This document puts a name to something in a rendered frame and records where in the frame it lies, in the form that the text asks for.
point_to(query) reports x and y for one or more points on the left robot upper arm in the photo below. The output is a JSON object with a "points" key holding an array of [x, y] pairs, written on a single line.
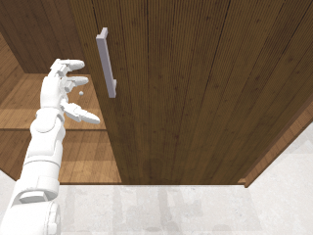
{"points": [[42, 218]]}

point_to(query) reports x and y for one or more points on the handle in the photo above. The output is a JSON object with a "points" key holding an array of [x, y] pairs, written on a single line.
{"points": [[105, 61]]}

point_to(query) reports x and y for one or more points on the left robot forearm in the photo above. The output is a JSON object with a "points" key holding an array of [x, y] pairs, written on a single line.
{"points": [[40, 171]]}

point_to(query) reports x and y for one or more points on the robot left hand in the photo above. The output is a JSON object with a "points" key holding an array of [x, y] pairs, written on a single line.
{"points": [[56, 85]]}

